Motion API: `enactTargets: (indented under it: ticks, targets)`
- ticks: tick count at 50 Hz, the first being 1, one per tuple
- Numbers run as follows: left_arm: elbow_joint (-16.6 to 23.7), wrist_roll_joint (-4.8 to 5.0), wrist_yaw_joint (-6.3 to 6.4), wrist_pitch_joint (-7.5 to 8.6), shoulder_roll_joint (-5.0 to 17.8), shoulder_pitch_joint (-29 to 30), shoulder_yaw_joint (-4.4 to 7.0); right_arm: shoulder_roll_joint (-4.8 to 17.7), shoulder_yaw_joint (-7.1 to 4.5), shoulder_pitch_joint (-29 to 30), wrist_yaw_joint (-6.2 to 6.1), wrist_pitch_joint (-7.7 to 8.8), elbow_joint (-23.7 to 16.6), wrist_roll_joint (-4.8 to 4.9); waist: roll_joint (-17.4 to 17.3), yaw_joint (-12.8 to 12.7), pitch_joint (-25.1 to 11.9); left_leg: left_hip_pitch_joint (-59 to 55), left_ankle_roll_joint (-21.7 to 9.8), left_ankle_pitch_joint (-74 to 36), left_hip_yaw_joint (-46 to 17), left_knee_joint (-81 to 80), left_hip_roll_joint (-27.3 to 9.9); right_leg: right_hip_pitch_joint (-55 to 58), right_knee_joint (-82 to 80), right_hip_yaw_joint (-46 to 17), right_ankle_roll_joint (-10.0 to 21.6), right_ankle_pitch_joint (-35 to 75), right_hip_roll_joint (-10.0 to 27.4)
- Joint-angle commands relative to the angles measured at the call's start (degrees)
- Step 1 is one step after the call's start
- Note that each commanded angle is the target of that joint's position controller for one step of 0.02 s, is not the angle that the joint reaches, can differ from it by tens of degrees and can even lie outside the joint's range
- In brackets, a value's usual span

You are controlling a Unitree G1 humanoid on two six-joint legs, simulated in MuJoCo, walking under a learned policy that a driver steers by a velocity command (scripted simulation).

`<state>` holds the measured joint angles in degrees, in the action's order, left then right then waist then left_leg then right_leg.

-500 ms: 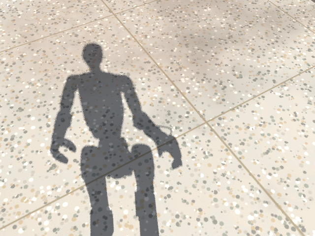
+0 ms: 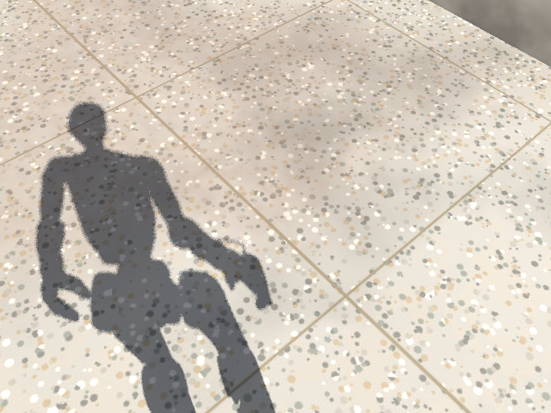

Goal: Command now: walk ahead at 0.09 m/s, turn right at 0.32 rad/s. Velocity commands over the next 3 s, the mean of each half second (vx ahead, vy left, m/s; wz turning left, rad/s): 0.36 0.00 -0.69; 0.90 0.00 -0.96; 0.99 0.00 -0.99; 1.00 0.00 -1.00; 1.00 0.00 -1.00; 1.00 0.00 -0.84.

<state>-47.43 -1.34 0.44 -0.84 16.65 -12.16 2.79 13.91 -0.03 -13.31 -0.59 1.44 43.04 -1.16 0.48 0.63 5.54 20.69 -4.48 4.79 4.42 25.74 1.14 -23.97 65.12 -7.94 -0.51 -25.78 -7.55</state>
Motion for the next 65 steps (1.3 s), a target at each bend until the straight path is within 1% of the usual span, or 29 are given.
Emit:
enactTargets:
  ticks: [1,9,12,13,14,15,16,17,19,22,31,33,35,36,37,38,39,41,46,49,52,55,57,58,59,60,61,63,65]
  targets:
    - [0.07,0.33,-0.56,-1.78,3.29,-9.28,0.73,8.75,-2.41,-0.1,-0.3,-0.12,-2.66,-0.59,-6.2,-2.84,-10.88,-5.61,-8.7,-20.76,-10.64,-8.75,-14.79,3.26,-2.56,3.94,-1.08,0.73,1.78]
    - [4.98,-0.07,-2.54,-3.16,3.97,-1.33,0.64,11.67,-4.54,0.73,-0.9,-3.4,-3.56,-0.38,-10.11,-0.24,-10.27,-4.46,-6.8,19.65,-6.77,-14.38,-18.6,4.91,-16.07,10.5,1.06,-0.01,7.37]
    - [4.72,0.55,-4.68,-3.03,5.87,-6.03,1.49,14.48,-5.76,4.81,-0.83,-3.87,-5.06,-0.4,-12.36,-3.2,-10.1,3.55,-2.14,36.76,-5.2,-19.09,-20.28,16.5,-23.12,15.09,5.28,-3.17,6.33]
    - [3.55,0.9,-4.93,-2.95,5.07,-10.08,1.5,14.24,-5.82,8.05,-0.92,-3.93,-5.87,-0.51,-10.58,-5.97,-8.65,7.04,0.18,35.96,-1.8,-16.96,-18.98,21.46,-28.16,16.74,6.64,-0.61,5.95]
    - [0.28,1.17,-4.66,-2.62,4.34,-17.37,1.67,12.62,-5.65,11.74,-1.04,-4.2,-6.68,-0.86,-4.27,-9.67,-6.22,12.46,2.75,35.23,3.22,-7.01,-15.45,27.43,-35.47,15.24,8.3,-0.19,5.22]
    - [-2.42,1.22,-3.45,-1.95,4.35,-21.29,2.0,9.07,-4.88,13.21,-0.67,-4.54,-6.54,-0.62,10.22,-12.12,-0.8,20.22,4.26,35.88,8.93,14.88,-8.87,27.82,-46.14,3.02,11.06,-7.63,9.45]
    - [0.1,0.57,-2.63,-0.81,4.3,-17.22,0.54,0.47,-2.13,11.91,-0.04,-4.9,-6.88,-0.85,13.85,-7.32,2.96,32.34,5.73,30.95,5.01,34.7,-4.06,22.71,-44.32,-16.55,13.18,-18.88,20.12]
    - [4.18,0.01,-0.88,-0.78,9.0,-10.68,1.57,2.43,-2.22,18.19,0.6,-3.93,-13.56,-0.09,14.55,-6.16,2.82,39.27,7.85,22.04,-4.6,33.53,-2.74,15.56,-61.77,-37.41,19.84,-35.49,25.82]
    - [5.63,-0.11,0.61,0.56,10.97,-4.86,2.77,10.35,-4.37,17.56,1.39,-1.58,-12.21,-0.67,6.43,-2.47,3.86,32.86,9.84,7.89,-7.27,30.91,-5.28,13.73,-62.29,-29.9,17.76,-20.76,22.77]
    - [3.81,0.79,-0.71,3.15,8.54,-9.29,2.5,9.79,-4.77,13.01,2.02,-2.15,-8.5,-1.36,3.73,-3.14,-1.22,24.5,10.19,3.07,-5.31,28.18,-4.24,18.09,-59.13,-19.69,15.05,-4.09,16.27]
    - [2.21,0.62,-0.36,4.25,8.84,-17.56,3.77,6.45,-3.53,26.66,2.91,-0.87,-13.71,0.1,7.53,-9.5,0.01,20.97,9.63,4.84,-5.39,10.53,-1.2,24.19,-54.38,-22.23,16.04,4.49,14.69]
    - [2.58,0.78,-0.07,4.52,9.66,-15.53,4.1,7.07,-3.65,24.68,2.73,-0.27,-14.28,0.37,9.04,-7.66,-0.24,13.29,8.59,6.8,-5.83,6.51,-0.88,22.09,-53.01,-23.84,15.24,10.81,15.19]
    - [3.75,0.79,-0.46,5.11,11.11,-9.95,4.45,9.18,-4.53,13.31,1.45,0.61,-11.96,0.73,8.9,-0.88,-4.48,-7.4,6.6,9.83,-4.72,2.83,1.1,14.01,-45.76,-21.76,12.52,29.41,13.79]
    - [4.14,1.07,-1.09,5.72,11.41,-7.54,4.58,12.49,-5.92,1.07,0.15,1.29,-8.73,0.26,4.17,5.49,-10.93,-24.88,4.85,9.11,-5.84,2.53,-0.63,7.16,-31.89,-17.63,10.42,35.46,9.54]
    - [5.17,1.3,-1.47,6.39,8.44,-6.53,3.72,17.91,-7.53,-12.55,-1.36,1.64,-6.89,-1.1,-4.34,11.52,-20.81,-41.34,3.16,26.47,-14.93,1.49,-11.18,-1.98,-12.36,-10.75,9.18,26.84,4.0]
    - [8.83,3.44,-1.41,6.54,1.44,-8.0,1.87,22.77,-8.15,-14.18,-1.47,1.55,-6.53,-2.83,-24.22,8.4,-26.36,-49.09,-0.2,50.75,-46.05,-11.32,-25.92,-18.35,3.73,-4.88,7.3,-5.72,-2.92]
    - [7.43,1.93,-0.7,5.55,3.93,-6.22,1.28,16.85,-7.19,-5.62,-1.19,1.35,-7.54,-2.68,-17.22,4.33,-16.67,-37.83,-0.76,49.97,-49.97,-13.1,-26.3,-22.63,10.81,-2.42,8.03,1.17,3.83]
    - [6.53,-0.32,-2.15,4.52,5.87,-1.48,1.84,9.28,-5.33,-2.49,-0.78,1.32,-7.0,-2.28,-3.51,3.02,-7.62,-26.11,-1.35,32.65,-31.48,-11.78,-21.96,-21.02,9.67,0.96,7.67,9.41,9.29]
    - [10.78,-0.8,-5.36,1.78,1.48,6.8,0.05,4.91,-3.78,-9.02,0.64,3.72,-0.05,-0.54,-6.36,1.32,-0.53,-21.18,0.35,7.15,-10.35,-15.41,-18.18,-27.51,10.66,3.32,7.17,13.93,12.95]
    - [14.53,-0.63,-6.08,1.71,1.58,12.63,-0.82,5.36,-3.56,-7.76,0.72,4.93,1.55,-0.52,-5.95,-1.13,1.95,-17.19,1.74,-7.06,1.24,-18.19,-16.23,-26.45,4.21,5.84,7.24,19.64,12.88]
    - [16.84,-0.86,-7.17,1.63,0.95,19.86,-1.99,6.75,-3.6,-10.16,0.16,5.07,3.86,-0.47,-2.43,-0.24,5.48,-14.91,3.28,-21.7,10.58,-21.09,-12.69,-18.07,-11.84,15.45,9.25,22.51,10.01]
    - [14.88,-0.33,-6.47,1.63,2.73,14.74,-1.49,13.13,-4.75,-12.63,-0.77,4.41,4.23,-0.26,-5.89,-4.32,-0.91,-20.55,4.03,-63.12,12.64,-9.61,-14.72,-3.16,-17.69,20.62,11.98,20.41,3.22]
    - [9.35,-0.11,-4.7,1.67,7.67,-5.0,0.8,17.17,-5.68,-8.22,-1.14,2.74,2.47,-0.4,-8.18,-14.32,-11.34,-18.55,2.95,-71.41,10.8,14.71,-17.28,17.18,-19.26,17.34,14.23,15.24,0.43]
    - [5.26,-0.06,-3.33,1.8,10.66,-16.6,2.75,16.4,-5.55,-5.81,-0.75,2.12,1.35,-0.67,-6.01,-18.52,-16.15,-8.99,2.8,-56.98,9.98,32.94,-16.04,33.9,-25.43,12.65,15.99,14.55,0.64]
    - [4.93,1.66,-1.79,1.08,14.08,-12.11,4.86,11.92,-4.89,-5.45,0.44,1.95,0.29,-1.16,6.67,-12.98,-13.02,7.02,4.4,7.34,9.5,54.32,-4.75,41.16,-29.67,1.5,17.14,9.54,6.07]
    - [8.68,-0.88,-1.91,0.32,20.43,-6.87,5.35,8.9,-3.69,-9.75,0.48,2.81,-6.87,-0.16,13.08,-5.29,-21.28,26.08,6.99,24.73,0.91,72.22,-0.42,53.84,-36.43,-30.48,28.18,13.51,21.0]
    - [9.12,-0.85,-0.94,-0.13,18.27,-11.68,5.41,11.56,-3.51,-3.52,0.54,4.26,-8.62,-0.19,2.0,-9.1,-24.05,29.79,6.46,19.35,-7.76,70.55,-1.91,52.29,-45.05,-37.74,28.64,5.23,21.39]
    - [6.11,0.0,-0.04,1.62,13.7,-8.59,4.44,10.45,-2.68,-0.85,0.38,4.79,-8.48,-0.87,-5.3,-3.33,-7.65,27.02,6.16,16.96,-8.39,57.19,-6.96,32.17,-50.67,-30.54,24.18,9.36,18.38]
    - [6.45,0.25,0.62,3.59,11.18,-4.38,3.1,9.74,-2.27,-3.73,0.34,2.4,-7.04,-3.18,-6.07,2.08,-3.84,18.81,7.69,19.5,-8.65,50.34,-9.03,18.02,-50.39,-21.48,22.53,18.15,13.26]
